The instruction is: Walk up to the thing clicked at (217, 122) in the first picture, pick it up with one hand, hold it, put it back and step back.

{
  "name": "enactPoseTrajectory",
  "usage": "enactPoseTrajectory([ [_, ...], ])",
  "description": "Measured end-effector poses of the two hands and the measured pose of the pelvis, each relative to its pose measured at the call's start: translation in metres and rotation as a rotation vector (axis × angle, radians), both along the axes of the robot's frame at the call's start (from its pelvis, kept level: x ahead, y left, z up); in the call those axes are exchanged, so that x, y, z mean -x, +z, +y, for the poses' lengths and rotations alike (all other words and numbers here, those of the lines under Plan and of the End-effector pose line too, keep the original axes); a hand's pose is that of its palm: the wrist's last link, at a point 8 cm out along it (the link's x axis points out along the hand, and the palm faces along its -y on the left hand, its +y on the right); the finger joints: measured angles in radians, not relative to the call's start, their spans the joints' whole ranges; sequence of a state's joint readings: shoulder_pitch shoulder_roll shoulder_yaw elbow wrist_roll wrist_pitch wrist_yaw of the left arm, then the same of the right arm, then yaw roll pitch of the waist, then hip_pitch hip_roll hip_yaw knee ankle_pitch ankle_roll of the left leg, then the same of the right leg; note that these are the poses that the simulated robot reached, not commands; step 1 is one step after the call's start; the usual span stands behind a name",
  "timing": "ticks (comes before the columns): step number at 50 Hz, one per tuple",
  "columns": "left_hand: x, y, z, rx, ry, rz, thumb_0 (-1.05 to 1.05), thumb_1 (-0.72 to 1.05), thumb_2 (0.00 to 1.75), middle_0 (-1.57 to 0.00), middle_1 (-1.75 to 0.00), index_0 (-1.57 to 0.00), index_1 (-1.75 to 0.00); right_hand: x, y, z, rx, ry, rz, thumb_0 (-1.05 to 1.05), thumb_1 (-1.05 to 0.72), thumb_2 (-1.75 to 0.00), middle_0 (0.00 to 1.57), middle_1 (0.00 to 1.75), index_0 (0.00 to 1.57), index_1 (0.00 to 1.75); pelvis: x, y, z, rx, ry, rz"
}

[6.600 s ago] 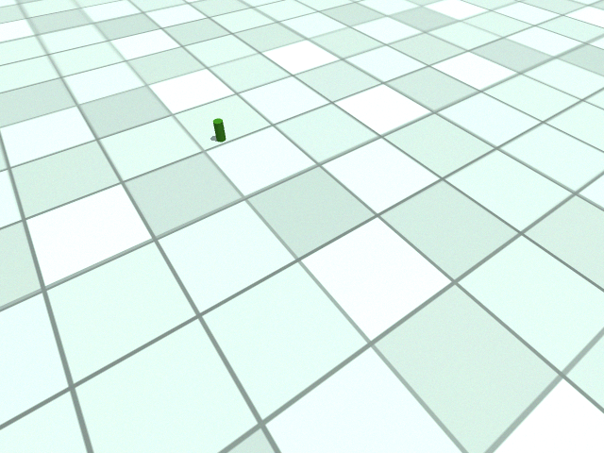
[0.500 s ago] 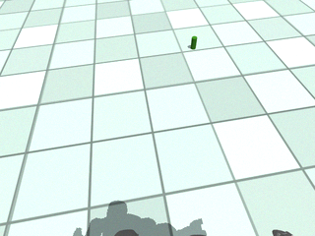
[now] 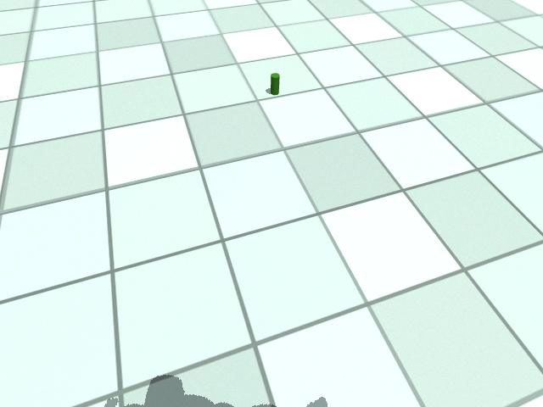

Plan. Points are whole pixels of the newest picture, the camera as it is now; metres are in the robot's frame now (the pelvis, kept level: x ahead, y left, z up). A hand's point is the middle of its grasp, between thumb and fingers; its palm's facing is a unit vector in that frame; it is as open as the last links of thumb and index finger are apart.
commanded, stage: walk up
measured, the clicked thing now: (275, 84) +1.94 -0.07 -0.70
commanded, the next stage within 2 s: stand in 0.66 s
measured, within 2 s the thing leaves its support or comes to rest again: neither
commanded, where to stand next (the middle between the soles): +0.07 +0.01 m, yaw -2 degrees
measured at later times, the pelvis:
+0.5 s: pelvis +0.00 +0.01 +0.02, yaw -3 degrees
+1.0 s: pelvis +0.00 +0.02 +0.02, yaw -2 degrees
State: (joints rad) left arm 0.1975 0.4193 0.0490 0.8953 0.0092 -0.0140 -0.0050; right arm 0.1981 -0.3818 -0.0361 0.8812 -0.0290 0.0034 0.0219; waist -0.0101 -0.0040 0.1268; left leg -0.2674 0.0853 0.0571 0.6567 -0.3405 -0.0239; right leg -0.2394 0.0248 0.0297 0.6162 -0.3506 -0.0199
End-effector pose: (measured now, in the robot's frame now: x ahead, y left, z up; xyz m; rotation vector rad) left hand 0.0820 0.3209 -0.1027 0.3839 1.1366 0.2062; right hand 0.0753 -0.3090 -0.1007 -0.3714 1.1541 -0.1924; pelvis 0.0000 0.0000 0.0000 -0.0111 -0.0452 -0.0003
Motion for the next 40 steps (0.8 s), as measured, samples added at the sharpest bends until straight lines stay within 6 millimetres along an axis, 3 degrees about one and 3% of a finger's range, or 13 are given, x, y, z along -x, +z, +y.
enactPoseTrajectory([
  [8,0.001,0.008,-0.019,-0.001,-0.033,0.011,0.01,0.91,0.89,-0.2,-0.3,-0.21,-0.3,0.0,-0.012,-0.006,-0.032,-0.05,-0.002,0.0,-0.91,-0.89,0.2,0.3,0.2,0.3,-0.001,0.003,-0.001,-0.012,-0.021,-0.006],
  [17,-0.019,0.007,-0.021,0.048,-0.022,-0.011,0.01,0.91,0.89,-0.2,-0.3,-0.21,-0.3,0.007,-0.008,0.016,-0.066,-0.054,0.015,0.0,-0.91,-0.89,0.2,0.3,0.2,0.3,-0.003,0.011,0.006,-0.021,-0.04,-0.011],
  [26,-0.032,0.009,-0.018,0.06,-0.029,-0.002,0.01,0.91,0.89,-0.2,-0.3,-0.21,-0.3,0.01,0.001,0.021,-0.06,-0.085,0.019,0.0,-0.9,-0.89,0.2,0.3,0.2,0.3,-0.004,0.018,0.012,-0.019,-0.057,-0.013],
  [40,-0.02,0.011,-0.011,0.051,-0.017,0.051,0.0,0.91,0.89,-0.2,-0.3,-0.21,-0.3,0.015,0.005,0.021,-0.049,-0.108,0.042,0.0,-0.91,-0.89,0.2,0.3,0.2,0.3,-0.002,0.023,0.016,-0.017,-0.05,-0.01],
])
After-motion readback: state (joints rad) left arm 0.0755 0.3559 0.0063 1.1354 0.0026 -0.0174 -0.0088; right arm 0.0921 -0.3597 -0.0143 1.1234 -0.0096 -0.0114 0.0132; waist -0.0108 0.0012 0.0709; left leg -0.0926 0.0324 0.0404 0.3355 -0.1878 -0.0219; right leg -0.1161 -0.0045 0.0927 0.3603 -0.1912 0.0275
